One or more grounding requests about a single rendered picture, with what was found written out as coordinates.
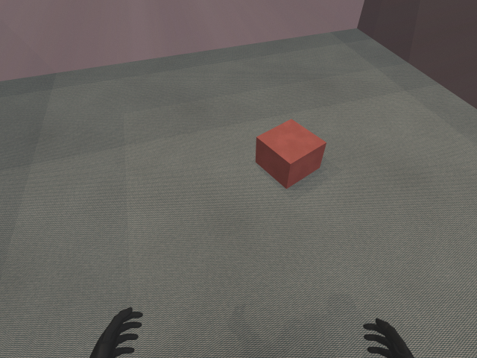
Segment robot right hand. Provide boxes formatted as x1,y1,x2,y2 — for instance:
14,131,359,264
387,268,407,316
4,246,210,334
363,318,414,358

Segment carton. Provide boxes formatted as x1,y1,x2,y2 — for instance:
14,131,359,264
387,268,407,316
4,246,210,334
256,119,326,189

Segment robot left hand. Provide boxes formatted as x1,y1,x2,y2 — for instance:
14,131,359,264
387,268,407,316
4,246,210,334
89,307,143,358

